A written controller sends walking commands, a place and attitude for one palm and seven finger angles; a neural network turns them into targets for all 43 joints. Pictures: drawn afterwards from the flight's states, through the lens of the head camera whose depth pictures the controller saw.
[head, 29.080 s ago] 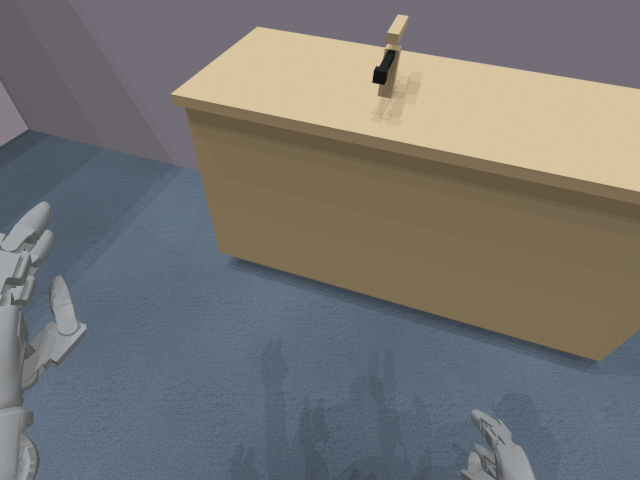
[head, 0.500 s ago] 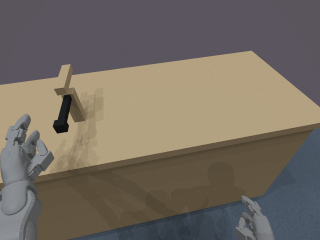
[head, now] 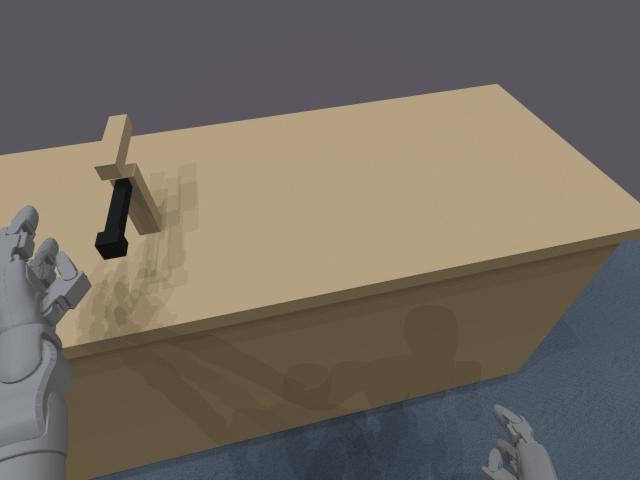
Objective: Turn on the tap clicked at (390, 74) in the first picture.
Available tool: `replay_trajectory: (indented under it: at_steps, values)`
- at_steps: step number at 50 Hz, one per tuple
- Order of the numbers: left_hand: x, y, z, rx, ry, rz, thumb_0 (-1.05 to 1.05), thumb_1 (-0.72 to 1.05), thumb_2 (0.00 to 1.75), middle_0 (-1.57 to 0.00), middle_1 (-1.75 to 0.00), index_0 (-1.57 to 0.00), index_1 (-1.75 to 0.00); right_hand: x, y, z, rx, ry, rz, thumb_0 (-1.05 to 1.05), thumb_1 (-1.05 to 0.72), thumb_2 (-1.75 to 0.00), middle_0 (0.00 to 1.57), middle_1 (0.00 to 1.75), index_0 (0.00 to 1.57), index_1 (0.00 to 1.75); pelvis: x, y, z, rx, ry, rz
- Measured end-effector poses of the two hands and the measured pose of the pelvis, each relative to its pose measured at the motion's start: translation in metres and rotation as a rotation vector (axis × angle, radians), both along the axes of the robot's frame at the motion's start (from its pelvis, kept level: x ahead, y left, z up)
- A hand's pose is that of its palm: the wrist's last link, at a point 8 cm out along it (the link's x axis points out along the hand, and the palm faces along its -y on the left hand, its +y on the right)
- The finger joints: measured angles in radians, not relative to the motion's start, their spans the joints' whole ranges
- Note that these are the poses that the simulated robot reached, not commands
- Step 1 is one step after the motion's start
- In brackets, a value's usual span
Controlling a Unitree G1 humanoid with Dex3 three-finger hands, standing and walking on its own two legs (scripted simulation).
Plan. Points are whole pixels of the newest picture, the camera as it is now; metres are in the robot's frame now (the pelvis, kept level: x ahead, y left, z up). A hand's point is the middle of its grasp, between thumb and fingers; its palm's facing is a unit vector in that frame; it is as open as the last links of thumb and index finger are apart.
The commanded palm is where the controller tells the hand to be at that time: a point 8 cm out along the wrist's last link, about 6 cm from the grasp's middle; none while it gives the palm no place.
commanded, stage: reach beside the lever's end, fingers flat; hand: left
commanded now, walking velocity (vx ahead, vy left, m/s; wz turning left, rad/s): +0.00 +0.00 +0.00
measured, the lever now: (112, 244) +0.36 +0.31 +0.11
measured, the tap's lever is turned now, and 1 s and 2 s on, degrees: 0 0 13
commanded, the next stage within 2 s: push the lever round in 0.82 s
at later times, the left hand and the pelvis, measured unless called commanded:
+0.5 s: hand (92, 253) +0.34 +0.33 +0.11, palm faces +0.53 -0.84 -0.10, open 7.9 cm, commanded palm +0.29 +0.37 +0.11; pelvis +0.01 +0.01 +0.00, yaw -1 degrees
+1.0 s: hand (80, 266) +0.32 +0.34 +0.11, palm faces +0.54 -0.84 -0.08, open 7.9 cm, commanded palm +0.28 +0.37 +0.10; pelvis +0.01 +0.02 +0.00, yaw +0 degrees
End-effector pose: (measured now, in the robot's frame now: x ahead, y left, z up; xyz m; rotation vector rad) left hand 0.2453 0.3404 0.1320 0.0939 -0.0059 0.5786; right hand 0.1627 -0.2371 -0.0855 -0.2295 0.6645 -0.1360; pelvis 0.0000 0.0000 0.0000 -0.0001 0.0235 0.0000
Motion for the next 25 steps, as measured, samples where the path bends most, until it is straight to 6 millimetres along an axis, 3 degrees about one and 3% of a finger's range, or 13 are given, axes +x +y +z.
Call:
replay_trajectory:
  at_steps: [18,25]
  values:
    - [0.042,0.025,-0.016,-0.009,0.031,0.004,0.02,0.89,0.9,-0.15,-0.16,-0.15,-0.16,-0.031,-0.006,-0.013,-0.02,0.122,-0.049,0.01,-0.9,-0.89,0.2,0.3,0.21,0.3,0.006,0.009,-0.003,-0.009,0.053,-0.008]
    - [0.053,0.025,-0.018,0.0,0.017,-0.019,0.02,0.89,0.9,-0.15,-0.15,-0.15,-0.15,-0.038,-0.005,-0.016,-0.02,0.159,-0.065,0.01,-0.9,-0.89,0.2,0.3,0.21,0.3,0.011,0.014,-0.003,-0.01,0.067,-0.013]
